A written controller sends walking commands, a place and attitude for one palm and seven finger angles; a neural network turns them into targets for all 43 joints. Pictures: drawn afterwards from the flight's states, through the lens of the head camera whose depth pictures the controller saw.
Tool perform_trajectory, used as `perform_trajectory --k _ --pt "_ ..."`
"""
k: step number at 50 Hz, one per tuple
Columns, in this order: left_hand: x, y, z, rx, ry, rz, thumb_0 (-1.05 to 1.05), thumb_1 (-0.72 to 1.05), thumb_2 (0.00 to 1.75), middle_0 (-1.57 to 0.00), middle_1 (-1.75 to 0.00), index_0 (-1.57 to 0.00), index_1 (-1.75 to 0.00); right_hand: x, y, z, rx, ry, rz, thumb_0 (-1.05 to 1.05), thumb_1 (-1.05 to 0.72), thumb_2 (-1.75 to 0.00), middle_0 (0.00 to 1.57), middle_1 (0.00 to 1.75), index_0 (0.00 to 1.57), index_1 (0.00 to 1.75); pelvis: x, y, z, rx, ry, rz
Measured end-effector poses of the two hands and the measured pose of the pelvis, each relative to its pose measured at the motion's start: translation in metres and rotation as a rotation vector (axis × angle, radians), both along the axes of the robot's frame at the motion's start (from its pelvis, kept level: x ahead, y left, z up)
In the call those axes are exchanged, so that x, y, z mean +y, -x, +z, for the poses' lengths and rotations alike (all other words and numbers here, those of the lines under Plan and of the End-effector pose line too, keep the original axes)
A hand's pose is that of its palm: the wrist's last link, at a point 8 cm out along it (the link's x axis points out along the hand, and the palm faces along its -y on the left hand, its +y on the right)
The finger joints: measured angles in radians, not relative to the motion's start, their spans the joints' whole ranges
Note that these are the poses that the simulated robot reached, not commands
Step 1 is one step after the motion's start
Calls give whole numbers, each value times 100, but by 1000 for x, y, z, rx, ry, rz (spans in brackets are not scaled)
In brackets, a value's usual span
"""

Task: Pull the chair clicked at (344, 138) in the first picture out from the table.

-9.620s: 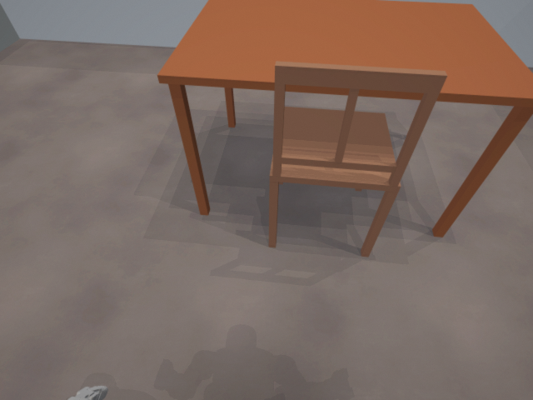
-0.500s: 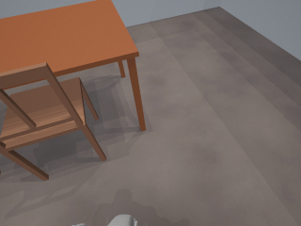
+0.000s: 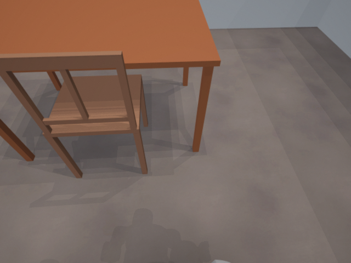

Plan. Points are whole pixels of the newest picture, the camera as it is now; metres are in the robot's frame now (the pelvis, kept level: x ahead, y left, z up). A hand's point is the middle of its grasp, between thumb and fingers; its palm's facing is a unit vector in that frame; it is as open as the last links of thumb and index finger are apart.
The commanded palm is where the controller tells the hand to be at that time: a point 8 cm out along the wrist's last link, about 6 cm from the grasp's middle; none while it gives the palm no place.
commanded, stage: turn to face it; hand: left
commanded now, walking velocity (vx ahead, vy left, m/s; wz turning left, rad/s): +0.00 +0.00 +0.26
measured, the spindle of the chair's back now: (75, 95) +0.69 +0.45 -0.10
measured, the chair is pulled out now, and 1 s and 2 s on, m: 0.00 0.00 0.00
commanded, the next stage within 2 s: take the last steps up to it in 0.02 s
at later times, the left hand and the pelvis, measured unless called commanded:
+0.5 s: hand out of the picture -0.06 +0.15 -0.16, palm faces +0.22 -0.96 -0.19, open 7.3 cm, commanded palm none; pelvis +0.02 -0.02 +0.01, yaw +7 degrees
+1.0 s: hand (118, 217) +0.26 +0.19 -0.17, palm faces +0.05 -0.97 -0.24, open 7.3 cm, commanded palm none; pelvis +0.17 -0.02 -0.02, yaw +3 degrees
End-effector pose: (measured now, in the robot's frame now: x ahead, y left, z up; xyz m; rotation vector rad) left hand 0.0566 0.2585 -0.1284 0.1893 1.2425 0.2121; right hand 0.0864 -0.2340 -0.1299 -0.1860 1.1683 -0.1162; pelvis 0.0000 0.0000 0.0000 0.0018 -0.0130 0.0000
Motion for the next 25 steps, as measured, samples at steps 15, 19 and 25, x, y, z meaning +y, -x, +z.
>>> perform_trajectory --k 15,19,25 --pt "-60 41 14 -28 2 84 0 92 90 -21 -30 -21 -30 -39 40 -20 152 -52 11 0 -91 -90 20 30 20 30 -36 0 5 -9 -28 92" --pt "-63 74 10 49 27 130 0 92 90 -21 -30 -20 -30 -39 36 -12 170 -34 31 0 -91 -90 19 30 19 30 -34 -7 9 0 -26 105" --pt "-65 126 -1 206 95 217 0 91 90 -21 -30 -20 -30 -17 2 -4 146 -10 85 0 -91 -90 19 30 19 30 -17 -22 8 8 -10 114"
